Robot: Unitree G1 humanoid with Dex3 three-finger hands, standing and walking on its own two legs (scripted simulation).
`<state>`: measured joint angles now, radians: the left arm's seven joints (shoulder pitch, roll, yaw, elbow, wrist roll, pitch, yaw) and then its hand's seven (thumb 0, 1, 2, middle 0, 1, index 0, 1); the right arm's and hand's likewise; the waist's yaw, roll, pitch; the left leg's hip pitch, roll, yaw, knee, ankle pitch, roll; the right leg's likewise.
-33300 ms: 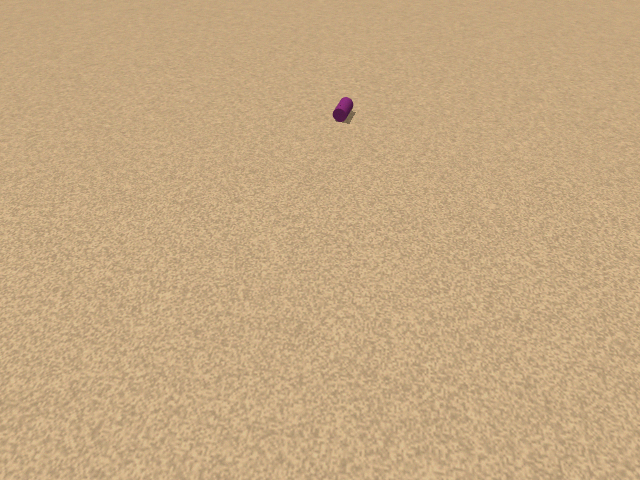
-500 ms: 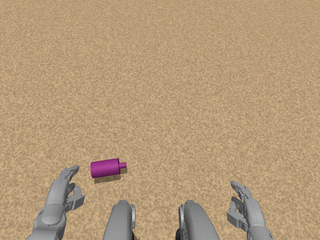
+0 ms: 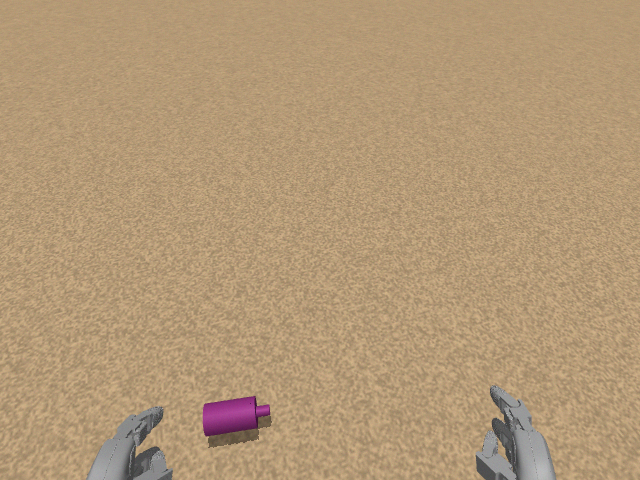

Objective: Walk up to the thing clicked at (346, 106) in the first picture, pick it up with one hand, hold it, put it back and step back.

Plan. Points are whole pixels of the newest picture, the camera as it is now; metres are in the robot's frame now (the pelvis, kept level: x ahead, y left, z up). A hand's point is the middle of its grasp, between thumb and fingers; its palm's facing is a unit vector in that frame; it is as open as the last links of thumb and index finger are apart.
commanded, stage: home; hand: left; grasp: from above
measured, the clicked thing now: (238, 414) +0.44 +0.22 -0.67
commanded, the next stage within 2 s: stand in 1.86 s
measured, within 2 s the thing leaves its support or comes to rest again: neither
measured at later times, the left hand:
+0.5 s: hand out of the picture +0.16 +0.17 -0.04, palm faces +0.04 -0.98 -0.21, open 7.4 cm
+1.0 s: hand out of the picture +0.16 +0.17 -0.04, palm faces +0.04 -0.98 -0.21, open 7.4 cm
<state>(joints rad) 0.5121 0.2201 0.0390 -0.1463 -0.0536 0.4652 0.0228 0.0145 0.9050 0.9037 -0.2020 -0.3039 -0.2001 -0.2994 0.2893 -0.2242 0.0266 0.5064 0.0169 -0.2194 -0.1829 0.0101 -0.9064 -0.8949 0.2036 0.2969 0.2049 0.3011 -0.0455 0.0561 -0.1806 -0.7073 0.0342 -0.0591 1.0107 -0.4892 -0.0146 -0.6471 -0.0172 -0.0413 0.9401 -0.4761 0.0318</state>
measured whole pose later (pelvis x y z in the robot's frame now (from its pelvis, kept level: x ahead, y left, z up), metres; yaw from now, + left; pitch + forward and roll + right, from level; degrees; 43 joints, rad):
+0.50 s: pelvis +0.00 -0.01 +0.00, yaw +0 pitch +10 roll -2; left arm 0.49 0.22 0.04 -0.12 -0.05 0.45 0.01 0.02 0.91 0.90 -0.20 -0.30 -0.20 -0.30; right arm 0.30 -0.22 0.03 0.54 0.01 -0.24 -0.18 0.01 -0.90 -0.89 0.21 0.30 0.21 0.30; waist -0.04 0.05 -0.16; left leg -0.69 0.04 -0.06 1.00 -0.48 -0.02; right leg -0.64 -0.01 -0.04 0.95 -0.48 0.02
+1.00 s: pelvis -0.01 -0.01 +0.00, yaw +0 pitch +9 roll -2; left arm 0.49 0.22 0.03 -0.13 -0.04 0.47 0.01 0.02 0.91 0.90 -0.20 -0.30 -0.20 -0.30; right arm 0.29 -0.22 0.03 0.54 0.01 -0.25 -0.19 0.01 -0.90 -0.90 0.21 0.30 0.21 0.30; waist -0.04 0.05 -0.16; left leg -0.70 0.04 -0.06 1.01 -0.48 -0.02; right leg -0.65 -0.01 -0.04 0.96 -0.48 0.02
